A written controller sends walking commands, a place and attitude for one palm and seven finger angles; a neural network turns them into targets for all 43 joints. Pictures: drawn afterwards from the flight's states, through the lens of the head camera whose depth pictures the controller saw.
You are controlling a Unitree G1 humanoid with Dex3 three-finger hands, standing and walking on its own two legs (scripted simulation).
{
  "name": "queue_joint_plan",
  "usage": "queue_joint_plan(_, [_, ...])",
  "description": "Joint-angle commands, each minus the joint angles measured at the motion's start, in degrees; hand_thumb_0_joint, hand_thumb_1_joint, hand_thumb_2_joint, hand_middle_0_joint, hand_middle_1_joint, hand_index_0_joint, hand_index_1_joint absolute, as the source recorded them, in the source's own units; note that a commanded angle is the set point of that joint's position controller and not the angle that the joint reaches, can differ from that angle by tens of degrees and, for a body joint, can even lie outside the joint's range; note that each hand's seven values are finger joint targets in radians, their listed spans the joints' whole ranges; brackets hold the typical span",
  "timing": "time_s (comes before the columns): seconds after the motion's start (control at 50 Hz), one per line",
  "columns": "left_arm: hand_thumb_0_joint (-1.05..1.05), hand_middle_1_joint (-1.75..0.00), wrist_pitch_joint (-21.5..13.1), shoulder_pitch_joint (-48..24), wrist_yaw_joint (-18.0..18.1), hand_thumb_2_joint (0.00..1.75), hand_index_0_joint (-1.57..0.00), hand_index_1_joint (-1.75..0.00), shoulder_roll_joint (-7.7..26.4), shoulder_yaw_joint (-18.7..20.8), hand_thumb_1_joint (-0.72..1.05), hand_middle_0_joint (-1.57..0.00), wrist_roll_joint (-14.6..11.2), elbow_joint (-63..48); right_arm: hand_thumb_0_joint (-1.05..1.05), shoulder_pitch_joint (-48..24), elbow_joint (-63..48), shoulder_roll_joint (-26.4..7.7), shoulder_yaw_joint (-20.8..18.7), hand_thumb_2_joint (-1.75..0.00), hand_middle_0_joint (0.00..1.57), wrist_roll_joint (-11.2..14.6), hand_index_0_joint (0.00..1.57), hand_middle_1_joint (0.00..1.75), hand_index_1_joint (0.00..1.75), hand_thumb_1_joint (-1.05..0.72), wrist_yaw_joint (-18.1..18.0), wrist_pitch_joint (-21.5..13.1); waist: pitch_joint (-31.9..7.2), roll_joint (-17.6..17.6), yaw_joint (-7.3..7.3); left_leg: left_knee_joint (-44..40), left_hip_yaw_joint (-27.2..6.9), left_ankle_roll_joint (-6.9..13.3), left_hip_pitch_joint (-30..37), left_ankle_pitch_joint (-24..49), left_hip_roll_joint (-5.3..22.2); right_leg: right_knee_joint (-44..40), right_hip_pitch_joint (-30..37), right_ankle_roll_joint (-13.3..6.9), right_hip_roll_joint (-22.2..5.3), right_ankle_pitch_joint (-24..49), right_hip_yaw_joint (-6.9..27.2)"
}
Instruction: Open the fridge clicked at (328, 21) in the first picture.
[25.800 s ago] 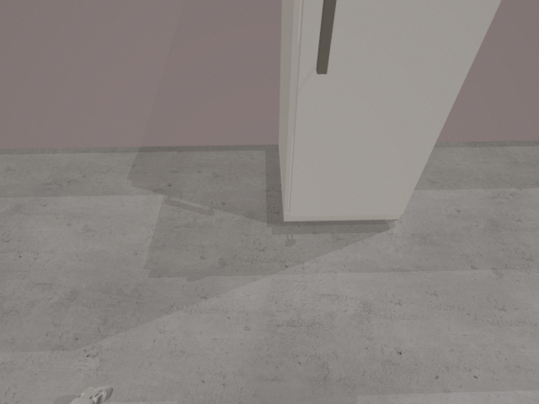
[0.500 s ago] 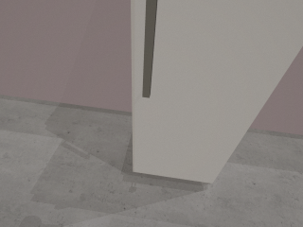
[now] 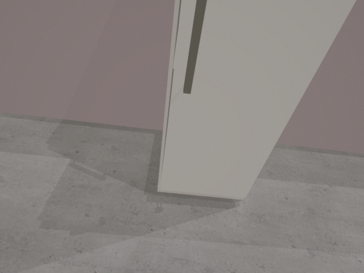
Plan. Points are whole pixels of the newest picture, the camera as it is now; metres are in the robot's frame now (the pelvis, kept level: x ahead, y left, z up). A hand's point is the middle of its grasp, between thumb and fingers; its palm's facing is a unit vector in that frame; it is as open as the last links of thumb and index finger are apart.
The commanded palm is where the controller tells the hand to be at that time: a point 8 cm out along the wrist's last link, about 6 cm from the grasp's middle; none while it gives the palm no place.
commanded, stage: come to a stop and stand still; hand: left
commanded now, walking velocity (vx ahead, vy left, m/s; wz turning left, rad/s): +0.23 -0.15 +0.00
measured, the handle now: (196, 26) +0.75 +0.00 +0.29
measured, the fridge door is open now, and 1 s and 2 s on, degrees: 0 0 0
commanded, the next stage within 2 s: look again from close up in 1.20 s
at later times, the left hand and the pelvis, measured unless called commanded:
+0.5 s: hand out of the picture -0.03 +0.18 -0.13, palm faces -0.07 -0.98 -0.17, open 7.4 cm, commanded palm none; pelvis -0.10 +0.00 +0.03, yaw -2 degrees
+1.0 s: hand out of the picture -0.13 +0.09 -0.13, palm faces +0.13 -0.98 -0.15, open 7.4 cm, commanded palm none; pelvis -0.07 -0.04 +0.04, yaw +0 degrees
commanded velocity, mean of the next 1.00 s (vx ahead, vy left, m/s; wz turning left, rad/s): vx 0.14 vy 0.02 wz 0.00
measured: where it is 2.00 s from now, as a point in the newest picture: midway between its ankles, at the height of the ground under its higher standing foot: outside the picture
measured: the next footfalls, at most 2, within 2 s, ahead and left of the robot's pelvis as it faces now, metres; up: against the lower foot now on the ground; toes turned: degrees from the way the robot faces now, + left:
left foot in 0.02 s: +0.00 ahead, +0.15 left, +0.00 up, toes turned +1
right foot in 0.54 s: -0.06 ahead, -0.12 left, +0.00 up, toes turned -5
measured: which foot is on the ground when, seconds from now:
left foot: up 0.00-0.00, down 0.02-0.54, up 0.56-1.00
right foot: down 0.00-0.02, up 0.04-0.52, down 0.54-1.00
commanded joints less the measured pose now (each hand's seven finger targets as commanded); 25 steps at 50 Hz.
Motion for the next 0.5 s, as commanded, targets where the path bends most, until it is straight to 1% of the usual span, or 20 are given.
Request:
queue_joint_plan(0.0, [0.0, -0.3, -2.64, -2.72, -1.63, 0.9, -0.2, -0.3, -1.63, -0.87, 0.9, -0.2, -0.05, -7.02, 0.0, 20.0, 8.97, -3.83, 0.37, -0.9, 0.2, -0.63, 0.2, 0.3, 0.3, -0.9, -1.58, -1.48, 15.16, 17.72, -2.76, -38.56, 1.22, 0.3, 10.52, 16.62, 3.83, 29.49, -15.59, 0.54, 8.82, -8.53, 0.47])
queue_joint_plan(0.02, [0.0, -0.3, -2.57, -0.29, -2.76, 0.9, -0.2, -0.3, -2.81, -0.63, 0.9, -0.2, -0.32, -8.46, 0.0, 17.31, 7.05, -7.5, 0.21, -0.9, 0.2, -0.93, 0.2, 0.3, 0.3, -0.9, -2.59, -2.15, 11.3, 14.82, 0.52, -37.96, -14.73, 3.52, 11.3, 16.89, 14.14, 42.49, -24.42, 1.18, 7.15, -6.77, 5.03])
queue_joint_plan(0.04, [0.0, -0.3, -2.19, -1.12, -3.91, 0.9, -0.2, -0.3, -0.8, 0.15, 0.9, -0.2, -0.27, -10.82, 0.0, 11.06, 3.29, -12.79, -0.22, -0.9, 0.2, -1.43, 0.2, 0.3, 0.3, -0.9, -3.15, -2.75, 5.29, 9.33, 4.18, -41.75, -24.19, 7.47, 10.86, 4.12, 21.17, 46.61, -27.29, 2.0, 5.19, -3.87, 7.56])
queue_joint_plan(0.06, [0.0, -0.3, -1.05, -11.64, -4.11, 0.9, -0.2, -0.3, 0.78, 0.43, 0.9, -0.2, -0.29, -13.11, 0.0, 7.19, 3.07, -13.47, -0.43, -0.9, 0.2, -0.59, 0.2, 0.3, 0.3, -0.9, -3.43, -3.36, 12.26, 19.39, 1.27, -51.76, -36.55, 8.23, 1.96, -23.5, 24.6, 43.59, -31.34, 1.82, 2.11, 2.26, 12.33])
queue_joint_plan(0.08, [0.0, -0.3, -1.02, -12.49, -4.03, 0.9, -0.2, -0.3, 5.22, 1.18, 0.9, -0.2, -0.03, -13.83, 0.0, 1.53, 1.86, -10.39, 0.74, -0.9, 0.2, -0.59, 0.2, 0.3, 0.3, -0.9, -3.23, -3.14, 17.69, 16.29, 3.71, -52.31, -35.36, 7.2, -3.37, -25.67, 23.37, 41.74, -30.83, 1.48, 0.48, 9.56, 13.08])
queue_joint_plan(0.1, [0.0, -0.3, -1.42, -10.28, -4.69, 0.9, -0.2, -0.3, 5.53, 1.59, 0.9, -0.2, -0.53, -13.1, 0.0, -0.54, 1.46, -10.96, 0.6, -0.9, 0.2, -0.76, 0.2, 0.3, 0.3, -0.9, -2.89, -3.63, 18.98, 12.78, 4.87, -52.03, -30.64, 8.9, -6.28, -24.03, 22.21, 40.71, -27.21, 1.1, -0.05, 11.82, 11.91])
queue_joint_plan(0.12, [0.0, -0.3, -1.46, -7.95, -5.35, 0.9, -0.2, -0.3, 4.99, 1.52, 0.9, -0.2, -0.68, -11.1, 0.0, 0.14, 2.36, -12.31, -0.33, -0.9, 0.2, -0.8, 0.2, 0.3, 0.3, -0.9, -2.61, -4.28, 14.65, 8.13, 5.42, -51.1, -25.61, 9.08, -6.26, -21.16, 19.07, 40.55, -22.02, 1.2, 1.44, 13.72, 9.39])
queue_joint_plan(0.14, [0.0, -0.3, -1.38, -5.92, -5.62, 0.9, -0.2, -0.3, 4.06, 1.15, 0.9, -0.2, -0.76, -9.92, 0.0, 0.84, 3.11, -12.96, -0.9, -0.9, 0.2, -0.6, 0.2, 0.3, 0.3, -0.9, -2.61, -4.56, 12.41, 8.08, 5.85, -50.11, -21.37, 8.7, -5.56, -18.28, 16.81, 39.19, -19.2, 1.36, 2.07, 14.35, 7.24])
queue_joint_plan(0.16, [0.0, -0.3, -1.29, -4.65, -5.76, 0.9, -0.2, -0.3, 3.43, 0.99, 0.9, -0.2, -0.82, -8.96, 0.0, 2.08, 3.86, -13.05, -1.17, -0.9, 0.2, -0.47, 0.2, 0.3, 0.3, -0.9, -2.56, -4.66, 10.92, 8.22, 5.6, -49.62, -17.9, 8.02, -3.84, -16.34, 14.91, 37.95, -18.3, 1.61, 2.86, 15.29, 5.6])
queue_joint_plan(0.18, [0.0, -0.3, -1.28, -5.58, -6.04, 0.9, -0.2, -0.3, 3.06, 0.87, 0.9, -0.2, -0.65, -8.63, 0.0, 3.67, 4.99, -12.38, -1.1, -0.9, 0.2, -0.13, 0.2, 0.3, 0.3, -0.9, -2.62, -4.72, 11.32, 9.54, 4.71, -49.72, -16.33, 7.16, -1.59, -15.43, 13.34, 37.11, -20.2, 1.86, 3.57, 16.52, 4.74])
queue_joint_plan(0.2, [0.0, -0.3, -1.48, -6.11, -6.07, 0.9, -0.2, -0.3, 2.66, 0.85, 0.9, -0.2, -0.53, -8.49, 0.0, 7.05, 6.2, -11.11, -1.12, -0.9, 0.2, -0.15, 0.2, 0.3, 0.3, -0.9, -2.8, -4.75, 9.74, 9.26, 3.09, -49.23, -15.68, 6.46, 2.76, -14.56, 12.5, 35.86, -21.48, 1.9, 3.96, 16.62, 4.43])
queue_joint_plan(0.28, [0.0, -0.3, -2.38, -9.99, -6.32, 0.9, -0.2, -0.3, 1.63, 0.7, 0.9, -0.2, -0.64, -9.5, 0.0, 14.89, 8.97, -9.25, -1.13, -0.9, 0.2, -0.49, 0.2, 0.3, 0.3, -0.9, -3.07, -4.85, 7.17, 12.11, -0.69, -49.35, -16.16, 7.17, 11.3, -14.61, 13.4, 25.18, -23.53, 2.37, 1.82, 13.27, 2.24])
queue_joint_plan(0.3, [0.0, -0.3, -2.57, -10.56, -6.46, 0.9, -0.2, -0.3, 1.26, 0.58, 0.9, -0.2, -0.68, -9.83, 0.0, 16.29, 9.2, -9.14, -1.07, -0.9, 0.2, -0.72, 0.2, 0.3, 0.3, -0.9, -3.02, -4.76, 5.79, 13.15, -1.39, -49.43, -16.57, 7.5, 13.07, -14.24, 13.66, 20.92, -22.03, 2.3, 1.06, 11.42, 1.47])
queue_joint_plan(0.34, [0.0, -0.3, -2.9, -12.03, -6.57, 0.9, -0.2, -0.3, 0.51, 0.21, 0.9, -0.2, -1.12, -9.95, 0.0, 16.45, 9.22, -9.46, -0.98, -0.9, 0.2, -1.04, 0.2, 0.3, 0.3, -0.9, -2.55, -4.52, 5.37, 14.39, -2.15, -49.8, -15.29, 8.27, 11.15, -12.85, 13.5, 12.37, -16.54, 2.25, 0.47, 7.73, -0.57])
queue_joint_plan(0.38, [0.0, -0.3, -3.22, -12.22, -6.49, 0.9, -0.2, -0.3, -0.2, -0.16, 0.9, -0.2, -1.57, -9.54, 0.0, 14.61, 8.55, -10.04, -1.03, -0.9, 0.2, -1.23, 0.2, 0.3, 0.3, -0.9, -1.98, -4.04, 5.26, 17.53, -2.07, -50.01, -11.9, 7.84, 6.64, -11.65, 11.18, 2.0, -6.88, 2.17, 1.67, 2.96, -4.07])
queue_joint_plan(0.4, [0.0, -0.3, -3.28, -10.91, -6.35, 0.9, -0.2, -0.3, -0.56, -0.15, 0.9, -0.2, -1.71, -9.11, 0.0, 13.99, 8.35, -10.15, -0.92, -0.9, 0.2, -1.29, 0.2, 0.3, 0.3, -0.9, -1.83, -3.71, 4.01, 18.62, -1.84, -50.07, -11.08, 7.57, 4.71, -11.66, 10.45, -2.5, -0.73, 2.05, 2.74, -0.12, -5.62])
queue_joint_plan(0.42, [0.0, -0.3, -3.29, -8.72, -6.17, 0.9, -0.2, -0.3, -0.9, -0.01, 0.9, -0.2, -1.97, -8.33, 0.0, 12.51, 8.13, -11.01, -1.09, -0.9, 0.2, -1.31, 0.2, 0.3, 0.3, -0.9, -1.67, -3.31, 3.6, 20.33, -0.7, -49.96, -10.49, 7.49, 2.16, -11.75, 9.82, -5.91, 4.83, 1.86, 3.91, -1.85, -7.03])
queue_joint_plan(0.44, [0.0, -0.3, -3.42, -5.76, -5.95, 0.9, -0.2, -0.3, -0.94, 0.23, 0.9, -0.2, -2.11, -7.27, 0.0, 11.2, 8.28, -11.27, -1.24, -0.9, 0.2, -1.24, 0.2, 0.3, 0.3, -0.9, -1.61, -2.95, 3.56, 20.43, 0.87, -48.52, -9.16, 6.97, 0.24, -12.01, 8.83, -11.63, 10.43, 1.66, 4.48, -1.04, -7.55])
queue_joint_plan(0.46, [0.0, -0.3, -3.69, -0.82, -5.6, 0.9, -0.2, -0.3, -0.71, 0.46, 0.9, -0.2, -2.29, -5.47, 0.0, 10.38, 8.54, -10.77, -1.18, -0.9, 0.2, -1.14, 0.2, 0.3, 0.3, -0.9, -1.46, -2.54, 2.3, 18.04, 3.21, -44.63, -7.82, 5.69, -2.37, -13.09, 6.98, -18.83, 18.7, 1.2, 5.37, 1.1, -7.86])
queue_joint_plan(0.48, [0.0, -0.3, -4.06, 4.13, -4.82, 0.9, -0.2, -0.3, 0.72, 0.66, 0.9, -0.2, -2.26, -3.32, 0.0, 9.81, 8.79, -9.05, -0.99, -0.9, 0.2, -0.77, 0.2, 0.3, 0.3, -0.9, -1.09, -2.43, 2.65, 12.93, 5.48, -37.68, -5.28, 4.14, -9.33, -12.81, 3.52, -23.76, 27.86, 0.59, 4.07, 3.64, -6.11])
